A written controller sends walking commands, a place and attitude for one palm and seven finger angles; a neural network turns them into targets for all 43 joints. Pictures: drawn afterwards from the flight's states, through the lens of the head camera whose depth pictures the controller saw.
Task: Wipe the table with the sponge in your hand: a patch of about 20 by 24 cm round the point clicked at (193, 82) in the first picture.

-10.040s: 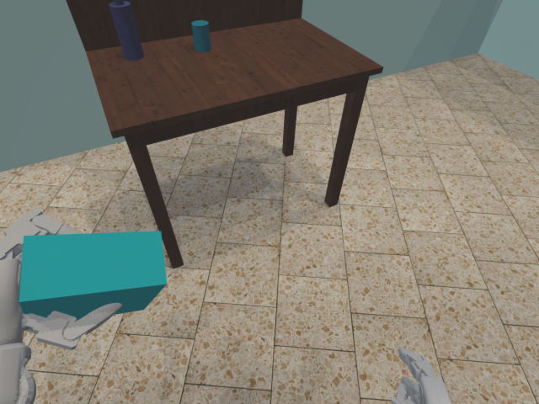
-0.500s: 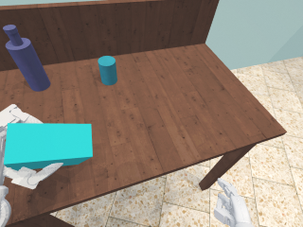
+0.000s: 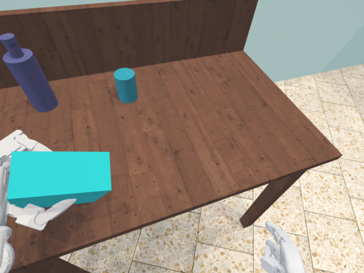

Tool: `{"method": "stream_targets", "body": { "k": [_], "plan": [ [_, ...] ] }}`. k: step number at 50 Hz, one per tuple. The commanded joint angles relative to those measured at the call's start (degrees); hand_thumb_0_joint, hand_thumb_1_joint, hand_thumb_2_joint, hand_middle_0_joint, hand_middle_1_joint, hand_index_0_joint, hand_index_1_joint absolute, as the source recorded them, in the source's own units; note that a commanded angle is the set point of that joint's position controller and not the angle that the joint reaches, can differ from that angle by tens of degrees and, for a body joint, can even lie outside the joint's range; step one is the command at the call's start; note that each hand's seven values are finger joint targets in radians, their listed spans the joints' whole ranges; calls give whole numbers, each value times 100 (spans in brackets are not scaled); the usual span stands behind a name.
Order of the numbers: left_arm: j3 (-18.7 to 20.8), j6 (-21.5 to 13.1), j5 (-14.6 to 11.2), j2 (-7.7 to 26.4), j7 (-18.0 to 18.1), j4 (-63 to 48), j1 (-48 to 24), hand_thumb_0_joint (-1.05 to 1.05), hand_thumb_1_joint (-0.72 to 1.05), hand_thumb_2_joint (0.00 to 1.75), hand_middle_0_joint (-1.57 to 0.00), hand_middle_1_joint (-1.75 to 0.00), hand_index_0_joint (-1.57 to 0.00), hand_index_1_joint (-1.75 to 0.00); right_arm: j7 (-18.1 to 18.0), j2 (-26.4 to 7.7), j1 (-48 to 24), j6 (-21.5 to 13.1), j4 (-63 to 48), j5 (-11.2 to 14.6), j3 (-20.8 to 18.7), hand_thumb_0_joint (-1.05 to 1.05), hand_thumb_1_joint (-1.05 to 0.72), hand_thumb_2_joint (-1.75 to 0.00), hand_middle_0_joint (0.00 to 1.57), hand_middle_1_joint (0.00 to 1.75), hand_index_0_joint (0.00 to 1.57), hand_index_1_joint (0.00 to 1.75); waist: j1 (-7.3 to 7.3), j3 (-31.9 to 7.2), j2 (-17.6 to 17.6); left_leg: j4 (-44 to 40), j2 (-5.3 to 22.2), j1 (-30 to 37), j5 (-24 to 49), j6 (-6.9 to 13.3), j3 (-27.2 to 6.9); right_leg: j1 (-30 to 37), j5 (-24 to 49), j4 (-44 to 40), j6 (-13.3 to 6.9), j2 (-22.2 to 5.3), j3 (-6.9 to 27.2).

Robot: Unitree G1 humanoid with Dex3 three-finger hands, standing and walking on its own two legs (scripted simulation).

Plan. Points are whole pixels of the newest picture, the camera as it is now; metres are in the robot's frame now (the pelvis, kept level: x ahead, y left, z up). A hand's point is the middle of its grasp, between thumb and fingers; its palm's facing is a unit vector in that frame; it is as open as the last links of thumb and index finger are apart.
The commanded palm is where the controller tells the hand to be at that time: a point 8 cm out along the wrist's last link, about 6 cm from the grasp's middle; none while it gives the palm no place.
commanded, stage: shuffle to correct the standing spot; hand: left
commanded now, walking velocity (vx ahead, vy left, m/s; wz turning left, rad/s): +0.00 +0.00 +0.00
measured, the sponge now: (75, 180) +0.24 +0.21 +0.13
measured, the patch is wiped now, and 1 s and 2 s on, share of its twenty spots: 0.00 0.00 0.00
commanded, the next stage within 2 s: come to a stop and stand still in 0.48 s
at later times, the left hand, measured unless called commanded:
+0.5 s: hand (67, 172) +0.24 +0.21 +0.15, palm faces +0.31 -0.86 -0.40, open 9.9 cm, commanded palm +0.17 +0.25 +0.17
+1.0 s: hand (36, 133) +0.27 +0.25 +0.21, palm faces +0.48 -0.75 -0.45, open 9.9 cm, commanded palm +0.18 +0.25 +0.17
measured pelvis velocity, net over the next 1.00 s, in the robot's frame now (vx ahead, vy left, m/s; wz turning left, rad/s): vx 0.02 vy -0.03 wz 0.00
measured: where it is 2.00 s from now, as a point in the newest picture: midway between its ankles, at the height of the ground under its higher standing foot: outside the picture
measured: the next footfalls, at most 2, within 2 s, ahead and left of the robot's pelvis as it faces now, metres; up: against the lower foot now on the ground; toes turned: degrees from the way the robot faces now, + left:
none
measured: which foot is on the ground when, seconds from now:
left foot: down 0.00-1.00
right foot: down 0.00-1.00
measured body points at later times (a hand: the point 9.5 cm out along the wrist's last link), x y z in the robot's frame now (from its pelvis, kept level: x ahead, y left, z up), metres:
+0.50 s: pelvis +0.01 -0.03 +0.00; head +0.06 +0.00 +0.44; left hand +0.22 +0.26 +0.17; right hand +0.20 -0.25 -0.07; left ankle +0.03 +0.11 -0.74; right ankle +0.00 -0.14 -0.74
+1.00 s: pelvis +0.02 -0.03 -0.01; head +0.06 -0.01 +0.44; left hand +0.24 +0.29 +0.23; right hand +0.19 -0.26 -0.09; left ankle +0.03 +0.11 -0.74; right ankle +0.00 -0.14 -0.74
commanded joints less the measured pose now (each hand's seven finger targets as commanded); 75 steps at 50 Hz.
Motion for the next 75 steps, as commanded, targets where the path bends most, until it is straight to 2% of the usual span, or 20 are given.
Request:
{"method": "stream_targets", "body": {
  "k": [1, 20, 28, 29, 35, 42, 43, 44, 45, 47, 48, 49, 52, 53, 54, 58, 59, 63, 66, 75],
  "plan": [
    [540, -366, -82, 906, 116, -1364, -447, 0, 10, 130, -120, -160, -120, -160, -68, -759, -519, -311, -915, 24, -315, 0, -90, -90, 20, 30, 20, 30, 6, -1000, 384, -537, 211, 299, 131, -5, -313, 327, 640, -189, -230, -119, 209],
    [680, -171, -249, 1015, 14, -1583, -329, 0, 10, 130, -120, -160, -120, -160, 54, -689, -478, -128, -1117, 55, -380, 0, -90, -90, 20, 30, 20, 30, -26, -1077, 723, -363, 610, 439, 939, -16, -332, 237, 875, 56, -160, 16, 31],
    [951, -76, -310, 1238, 2, -1583, -34, 0, 10, 130, -120, -160, -120, -160, 7, -715, -501, -73, -1107, 54, -407, 0, -90, -90, 20, 30, 20, 30, -42, -1141, 446, 43, 574, 427, 775, -48, -117, 23, 1084, 37, -213, -55, 186],
    [693, -63, -361, 946, -39, -1448, 30, 0, 10, 130, -120, -160, -120, -160, 2, -679, -419, -38, -1099, 34, -388, 0, -90, -90, 20, 30, 20, 30, -70, -1112, 370, 96, 543, 372, 717, -26, -116, 33, 1072, 8, -222, -73, 138],
    [742, -44, -316, 1076, 145, -1609, 16, 0, 10, 130, -120, -160, -120, -160, -75, -706, -567, -62, -1058, 65, -339, 0, -90, -90, 20, 30, 20, 30, -58, -1100, 266, 389, 195, 358, 122, -12, -152, -70, 912, -277, -363, -438, 686],
    [775, -17, -275, 1069, 193, -1373, 35, 0, 10, 130, -120, -160, -120, -160, -137, -754, -566, -27, -978, 71, -333, 0, -90, -90, 20, 30, 20, 30, -57, -1070, 46, 191, 281, 444, 808, 42, -250, 199, 1562, -56, -330, -413, 490],
    [2473, -1055, -349, 5775, 268, -3477, -5494, 0, 10, 130, -120, -160, -120, -160, -663, -968, 232, -5, -1381, 561, 480, 0, -90, -90, 20, 30, 20, 30, -213, -1063, 1001, -111, 85, 380, 516, 87, -236, -240, 209, -84, 86, -160, 219],
    [2041, -635, -180, 2361, 193, -498, -2823, 0, 10, 130, -120, -160, -120, -160, -516, -466, -96, -306, -1032, 262, -241, 0, -90, -90, 20, 30, 20, 30, -91, -711, -35, 271, 423, 313, 305, 26, -308, -918, -712, 50, -233, -333, 269],
    [1479, -414, -173, 1951, 177, 236, -2017, 0, 10, 130, -120, -160, -120, -160, -278, -841, -280, -366, -816, 0, -203, 0, -90, -90, 20, 30, 20, 30, 9, -638, -191, 382, 176, 479, 16, -41, -185, -961, -292, -171, -480, -261, 701],
    [1144, -497, -213, 1795, 86, -144, -1143, 0, 10, 130, -120, -160, -120, -160, -25, -969, -44, -443, -861, -55, -265, 0, -90, -90, 20, 30, 20, 30, 103, -979, -536, 968, -6, 113, -17, -5, -162, -654, 437, -187, -699, -807, 1202],
    [831, -453, -260, 1379, 79, -11, -842, 0, 10, 130, -120, -160, -120, -160, 98, -992, -214, -489, -789, -7, -256, 0, -90, -90, 20, 30, 20, 30, 95, -1386, -169, 840, 4, 441, 0, 5, -149, -654, 362, 52, -731, -787, 1186],
    [647, -470, -239, 1086, 56, -336, -274, 0, 10, 130, -120, -160, -120, -160, 158, -971, 161, -464, -862, -4, -318, 0, -90, -90, 20, 30, 20, 30, 122, -1220, -172, 754, 111, 328, 497, 44, -151, -426, 1171, 203, -668, -713, 882],
    [698, -512, -257, 1187, 63, -1057, -70, 0, 10, 130, -120, -160, -120, -160, 289, -997, -26, -555, -951, 34, -362, 0, -90, -90, 20, 30, 20, 30, 123, -1270, -189, 426, 240, 451, 1680, 85, -189, -67, 2104, 571, -406, -528, 424],
    [919, -515, -280, 1452, 128, -1106, -175, 0, 10, 130, -120, -160, -120, -160, 279, -1071, -335, -570, -944, 67, -357, 0, -90, -90, 20, 30, 20, 30, 122, -1477, 224, 175, 299, 815, 1651, 102, -273, -265, 1557, 739, -340, -424, 380],
    [855, -553, -212, 1218, 131, -1130, -96, 0, 10, 130, -120, -160, -120, -160, 247, -994, -150, -512, -904, 2, -359, 0, -90, -90, 20, 30, 20, 30, 109, -1215, 165, 130, 421, 647, 2199, 111, -404, -213, 1661, 743, -274, -327, 122],
    [1469, -592, -194, 1978, 232, -1488, -708, 0, 10, 130, -120, -160, -120, -160, 189, -1056, -510, -466, -965, -23, -373, 0, -90, -90, 20, 30, 20, 30, 78, -1545, 541, -11, 450, 690, 1948, 53, -533, -81, 1168, 790, -269, -340, 196],
    [1154, -626, -183, 1528, 211, -1475, -531, 0, 10, 130, -120, -160, -120, -160, 174, -904, -371, -425, -875, -77, -319, 0, -90, -90, 20, 30, 20, 30, 84, -1359, 543, 55, 493, 572, 2246, 97, -551, -71, 1317, 736, -272, -320, 22],
    [1117, -581, -218, 1598, 229, -1885, -474, 0, 10, 130, -120, -160, -120, -160, 212, -922, -467, -544, -891, -21, -356, 0, -90, -90, 20, 30, 20, 30, 103, -1698, 1194, 87, 550, 918, 2475, 45, -616, -162, 890, 851, -289, -338, 59],
    [812, -589, -201, 1269, 180, -1974, -389, 0, 10, 130, -120, -160, -120, -160, 240, -918, -297, -571, -846, -67, -363, 0, -90, -90, 20, 30, 20, 30, 55, -1565, 1094, 8, 708, 901, 2571, 34, -728, -369, 312, 840, -277, -306, -70],
    [588, -386, -149, 980, 126, -1254, -770, 0, 10, 130, -120, -160, -120, -160, 73, -840, -447, -433, -1008, 17, -256, 0, -90, -90, 20, 30, 20, 30, -55, -896, 468, -577, 566, 63, -605, -31, -728, -324, 10, 204, -295, -313, 128]
  ]
}}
